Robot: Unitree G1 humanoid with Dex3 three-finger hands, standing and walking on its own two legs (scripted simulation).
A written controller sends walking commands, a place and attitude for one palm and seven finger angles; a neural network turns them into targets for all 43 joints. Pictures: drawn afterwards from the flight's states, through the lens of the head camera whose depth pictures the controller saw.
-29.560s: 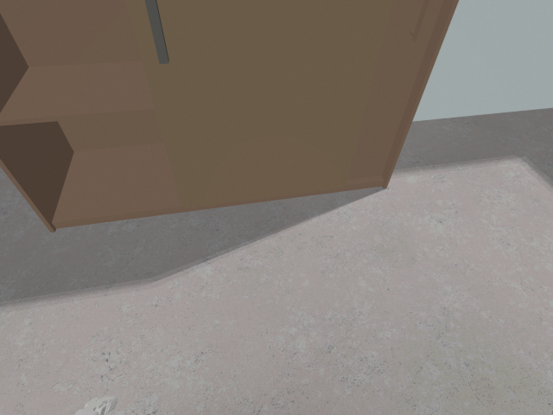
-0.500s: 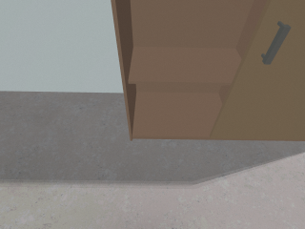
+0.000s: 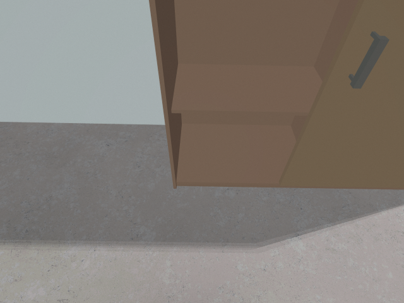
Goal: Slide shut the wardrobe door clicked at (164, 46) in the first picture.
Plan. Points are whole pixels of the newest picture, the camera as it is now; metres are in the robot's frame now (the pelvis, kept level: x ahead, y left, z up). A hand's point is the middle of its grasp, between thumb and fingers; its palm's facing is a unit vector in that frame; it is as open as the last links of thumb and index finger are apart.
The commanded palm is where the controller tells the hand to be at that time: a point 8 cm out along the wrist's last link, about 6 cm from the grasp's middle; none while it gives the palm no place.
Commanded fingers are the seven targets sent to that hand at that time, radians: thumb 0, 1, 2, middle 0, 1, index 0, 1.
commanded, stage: look to check the result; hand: right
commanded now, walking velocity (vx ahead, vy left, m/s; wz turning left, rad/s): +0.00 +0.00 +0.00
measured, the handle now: (364, 60) +0.86 -0.49 +0.08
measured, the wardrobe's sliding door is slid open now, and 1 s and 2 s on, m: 0.61 0.61 0.61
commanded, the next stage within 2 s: walk to a spot facing it in 1.20 s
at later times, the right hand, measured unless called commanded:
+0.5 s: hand out of the picture +0.06 -0.22 -0.17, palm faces -0.01 +0.96 -0.28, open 7.3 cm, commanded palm none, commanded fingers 0.00 -0.90 -0.90 0.20 0.30 0.20 0.30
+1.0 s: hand out of the picture +0.07 -0.23 -0.16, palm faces -0.02 +0.96 -0.30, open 7.3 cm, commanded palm none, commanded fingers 0.00 -0.90 -0.90 0.20 0.30 0.20 0.30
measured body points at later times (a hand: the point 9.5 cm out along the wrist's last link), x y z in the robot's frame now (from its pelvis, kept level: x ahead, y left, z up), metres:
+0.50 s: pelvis +0.00 +0.00 +0.00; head +0.01 +0.00 +0.45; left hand +0.06 +0.28 -0.14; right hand +0.06 -0.27 -0.14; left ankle -0.01 +0.11 -0.75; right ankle +0.00 -0.10 -0.75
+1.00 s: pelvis +0.01 +0.00 +0.00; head +0.01 +0.00 +0.45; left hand +0.07 +0.29 -0.14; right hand +0.07 -0.28 -0.14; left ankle -0.01 +0.11 -0.75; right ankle +0.00 -0.10 -0.75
